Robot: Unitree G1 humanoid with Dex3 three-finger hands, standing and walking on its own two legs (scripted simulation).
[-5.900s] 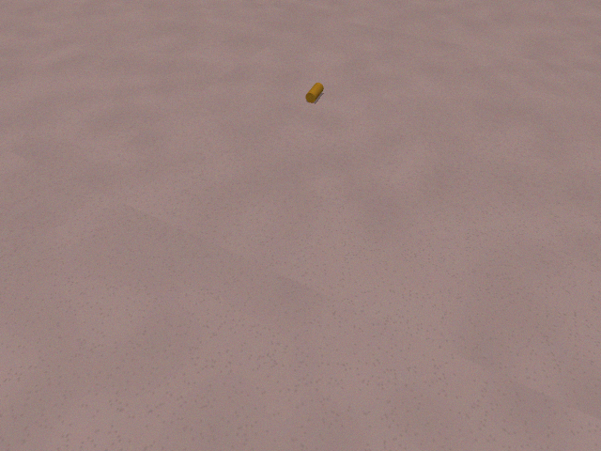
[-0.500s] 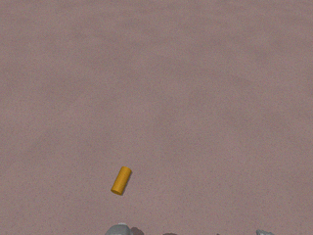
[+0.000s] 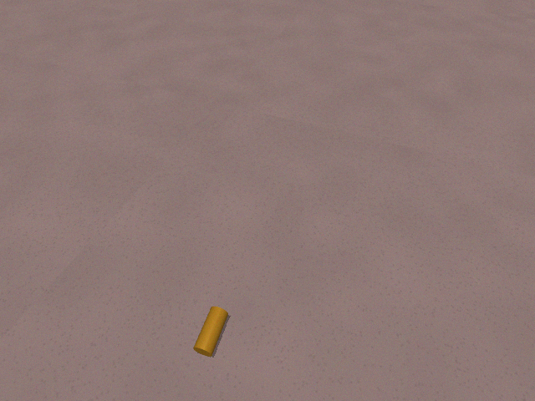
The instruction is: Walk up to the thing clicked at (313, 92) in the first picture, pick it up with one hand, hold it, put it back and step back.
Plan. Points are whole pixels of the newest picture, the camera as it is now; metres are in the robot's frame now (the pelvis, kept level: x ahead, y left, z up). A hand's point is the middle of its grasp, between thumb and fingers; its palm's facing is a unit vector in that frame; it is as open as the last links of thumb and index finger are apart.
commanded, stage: walk up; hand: left
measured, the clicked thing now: (211, 330) +0.48 +0.22 -0.74
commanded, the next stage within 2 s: none
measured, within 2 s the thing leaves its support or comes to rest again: neither
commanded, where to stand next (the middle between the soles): +0.05 -0.02 m, yaw +0 degrees
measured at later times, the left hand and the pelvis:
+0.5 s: hand out of the picture +0.09 +0.26 -0.16, palm faces -0.03 -0.95 -0.32, open 7.4 cm; pelvis +0.01 +0.01 +0.01, yaw +0 degrees
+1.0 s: hand out of the picture +0.04 +0.25 -0.16, palm faces +0.00 -0.91 -0.42, open 7.4 cm; pelvis -0.04 -0.03 -0.02, yaw +0 degrees
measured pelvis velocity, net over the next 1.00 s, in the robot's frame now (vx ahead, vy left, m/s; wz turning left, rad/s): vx -0.04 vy -0.03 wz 0.01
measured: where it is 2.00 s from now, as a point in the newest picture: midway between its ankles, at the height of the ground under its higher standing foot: outside the picture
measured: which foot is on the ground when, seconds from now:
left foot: down 0.00-0.96, up 0.98-1.00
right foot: down 0.00-1.00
